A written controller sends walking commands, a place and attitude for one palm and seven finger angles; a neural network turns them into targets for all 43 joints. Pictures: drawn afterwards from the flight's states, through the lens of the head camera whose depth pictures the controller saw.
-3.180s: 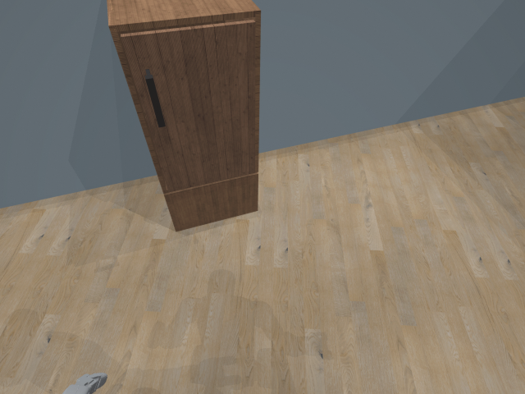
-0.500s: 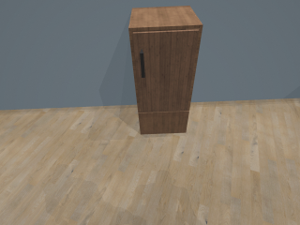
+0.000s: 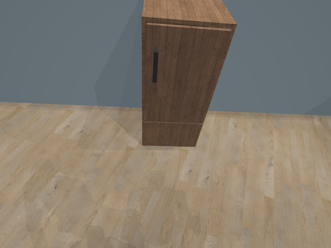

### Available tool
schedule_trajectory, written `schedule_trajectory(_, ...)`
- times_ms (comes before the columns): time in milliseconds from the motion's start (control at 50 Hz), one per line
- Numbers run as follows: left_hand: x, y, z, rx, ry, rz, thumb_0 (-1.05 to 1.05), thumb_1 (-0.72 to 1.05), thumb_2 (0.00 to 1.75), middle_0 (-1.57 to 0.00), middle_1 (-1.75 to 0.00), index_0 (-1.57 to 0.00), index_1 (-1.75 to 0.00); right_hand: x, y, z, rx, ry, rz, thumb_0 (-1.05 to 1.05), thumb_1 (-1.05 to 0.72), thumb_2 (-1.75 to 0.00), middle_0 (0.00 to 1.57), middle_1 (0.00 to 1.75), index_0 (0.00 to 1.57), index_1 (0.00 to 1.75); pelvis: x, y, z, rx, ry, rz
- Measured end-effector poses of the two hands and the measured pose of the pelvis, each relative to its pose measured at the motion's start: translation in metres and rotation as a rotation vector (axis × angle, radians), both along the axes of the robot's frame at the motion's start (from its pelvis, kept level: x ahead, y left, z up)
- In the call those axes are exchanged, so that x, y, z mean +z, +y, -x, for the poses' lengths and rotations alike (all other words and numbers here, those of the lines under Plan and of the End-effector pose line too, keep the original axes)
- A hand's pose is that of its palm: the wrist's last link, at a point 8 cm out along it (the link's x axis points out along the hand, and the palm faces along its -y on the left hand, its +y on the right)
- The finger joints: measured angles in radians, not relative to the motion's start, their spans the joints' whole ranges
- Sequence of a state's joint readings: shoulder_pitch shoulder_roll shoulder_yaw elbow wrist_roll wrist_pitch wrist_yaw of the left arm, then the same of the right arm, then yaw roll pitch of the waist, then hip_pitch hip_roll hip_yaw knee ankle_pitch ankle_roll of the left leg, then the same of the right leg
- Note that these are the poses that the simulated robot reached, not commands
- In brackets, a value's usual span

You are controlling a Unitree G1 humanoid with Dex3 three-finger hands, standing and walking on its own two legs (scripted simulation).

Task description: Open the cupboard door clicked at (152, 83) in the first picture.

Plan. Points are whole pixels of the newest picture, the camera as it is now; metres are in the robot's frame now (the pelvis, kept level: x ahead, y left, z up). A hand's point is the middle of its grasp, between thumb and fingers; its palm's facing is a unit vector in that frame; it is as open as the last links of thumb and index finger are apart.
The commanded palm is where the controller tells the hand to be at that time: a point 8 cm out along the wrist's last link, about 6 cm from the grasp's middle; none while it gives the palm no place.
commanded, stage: take the last steps up to it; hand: left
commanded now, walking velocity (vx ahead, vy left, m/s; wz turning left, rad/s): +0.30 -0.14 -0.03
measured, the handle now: (155, 64) +0.87 +0.13 -0.04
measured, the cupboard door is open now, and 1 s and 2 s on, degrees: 0 0 0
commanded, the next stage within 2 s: come to a stop and stand still in 0.70 s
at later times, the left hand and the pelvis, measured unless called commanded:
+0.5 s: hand (142, 193) +0.31 +0.09 -0.17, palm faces -0.03 -0.98 -0.21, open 7.4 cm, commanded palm none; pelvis +0.20 -0.09 -0.01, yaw +0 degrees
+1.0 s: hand (154, 195) +0.31 +0.06 -0.18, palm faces +0.13 -0.99 -0.10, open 7.3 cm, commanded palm none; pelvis +0.36 -0.08 +0.01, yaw +2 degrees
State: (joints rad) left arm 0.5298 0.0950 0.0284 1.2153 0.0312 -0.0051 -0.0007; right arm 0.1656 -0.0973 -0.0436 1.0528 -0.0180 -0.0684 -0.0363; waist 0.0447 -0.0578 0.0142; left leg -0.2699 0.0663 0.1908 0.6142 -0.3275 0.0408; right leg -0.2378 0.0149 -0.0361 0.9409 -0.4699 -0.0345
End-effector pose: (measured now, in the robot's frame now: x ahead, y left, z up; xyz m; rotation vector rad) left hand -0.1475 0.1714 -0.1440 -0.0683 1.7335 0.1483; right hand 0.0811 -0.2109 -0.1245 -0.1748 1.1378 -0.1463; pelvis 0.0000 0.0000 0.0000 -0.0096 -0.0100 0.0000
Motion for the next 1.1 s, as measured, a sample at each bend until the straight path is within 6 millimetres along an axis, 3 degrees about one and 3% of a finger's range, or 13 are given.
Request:
schedule_trajectory(80,-0.003,0.034,-0.087,-0.064,-0.151,-0.05,0.01,0.91,0.9,-0.2,-0.3,-0.2,-0.3,0.015,-0.014,-0.008,-0.056,-0.015,0.049,-0.03,-0.97,-0.9,0.2,0.29,0.21,0.3,0.011,0.002,-0.025,-0.001,-0.009,0.01)
schedule_trajectory(200,0.003,0.058,-0.226,-0.109,-0.409,-0.125,0.0,0.91,0.9,-0.2,-0.3,-0.2,-0.3,0.016,-0.03,0.015,-0.082,0.156,0.059,-0.02,-0.95,-0.9,0.2,0.29,0.2,0.3,0.016,-0.009,-0.066,-0.004,-0.007,0.009)
schedule_trajectory(260,0.009,0.053,-0.286,-0.149,-0.474,-0.135,0.0,0.91,0.9,-0.19,-0.3,-0.2,-0.3,0.01,-0.035,0.031,-0.121,0.255,0.033,-0.01,-0.94,-0.9,0.2,0.29,0.2,0.3,0.014,-0.019,-0.09,-0.008,-0.006,0.006)
schedule_trajectory(340,0.012,0.031,-0.361,-0.219,-0.523,-0.139,0.0,0.91,0.9,-0.19,-0.3,-0.2,-0.3,0.001,-0.041,0.047,-0.181,0.391,-0.017,0.0,-0.92,-0.9,0.2,0.29,0.2,0.3,0.008,-0.038,-0.124,-0.011,-0.002,-0.002)
schedule_trajectory(440,0.004,-0.008,-0.439,-0.266,-0.589,-0.166,0.0,0.91,0.9,-0.2,-0.3,-0.2,-0.3,-0.02,-0.063,0.043,-0.219,0.555,-0.084,0.0,-0.91,-0.9,0.2,0.29,0.2,0.3,-0.015,-0.075,-0.178,-0.002,0.006,-0.014)
schedule_trajectory(480,0.003,-0.022,-0.451,-0.25,-0.597,-0.173,0.0,0.91,0.9,-0.2,-0.3,-0.2,-0.3,-0.024,-0.076,0.022,-0.206,0.573,-0.091,0.0,-0.91,-0.9,0.2,0.29,0.2,0.3,-0.016,-0.085,-0.192,0.004,-0.003,-0.011)
schedule_trajectory(520,0.006,-0.033,-0.452,-0.226,-0.571,-0.167,0.0,0.91,0.9,-0.2,-0.3,-0.2,-0.3,-0.023,-0.091,-0.012,-0.19,0.533,-0.083,0.01,-0.91,-0.9,0.2,0.29,0.2,0.3,-0.01,-0.092,-0.207,0.008,-0.006,-0.01)
schedule_trajectory(660,0.018,-0.043,-0.448,-0.138,-0.477,-0.195,-0.01,0.94,0.9,-0.2,-0.3,-0.21,-0.3,-0.011,-0.126,-0.169,-0.079,0.26,-0.025,0.01,-0.91,-0.9,0.2,0.29,0.2,0.3,0.009,-0.106,-0.26,0.043,0.007,0.015)
schedule_trajectory(760,0.008,-0.054,-0.443,-0.088,-0.402,-0.153,-0.01,0.93,0.9,-0.2,-0.3,-0.2,-0.3,0.0,-0.125,-0.267,-0.008,0.115,-0.002,0.0,-0.92,-0.9,0.19,0.29,0.2,0.3,0.011,-0.105,-0.296,0.057,0.014,0.036)
schedule_trajectory(840,-0.006,-0.061,-0.439,-0.027,-0.34,-0.104,0.0,0.92,0.9,-0.2,-0.3,-0.2,-0.3,0.005,-0.111,-0.33,0.062,0.05,0.017,0.0,-0.92,-0.9,0.19,0.29,0.2,0.3,0.006,-0.097,-0.326,0.066,0.007,0.052)
schedule_trajectory(920,-0.017,-0.065,-0.441,0.007,-0.263,-0.071,0.0,0.91,0.9,-0.2,-0.3,-0.2,-0.3,0.007,-0.089,-0.369,0.097,0.017,0.025,0.0,-0.92,-0.9,0.19,0.29,0.2,0.3,0.002,-0.088,-0.351,0.052,-0.007,0.022)
schedule_trajectory(1000,-0.008,-0.064,-0.451,-0.015,-0.22,-0.07,0.0,0.91,0.9,-0.2,-0.3,-0.2,-0.3,0.008,-0.073,-0.383,0.072,0.014,0.002,0.0,-0.92,-0.9,0.2,0.29,0.2,0.3,0.009,-0.084,-0.359,0.035,-0.012,0.009)
schedule_trajectory(1100,0.003,-0.048,-0.473,-0.051,-0.244,-0.129,0.0,0.91,0.9,-0.2,-0.3,-0.2,-0.3,0.012,-0.088,-0.388,0.039,0.008,0.008,-0.03,-0.94,-0.9,0.2,0.29,0.21,0.3,0.015,-0.092,-0.351,0.033,-0.007,0.02)
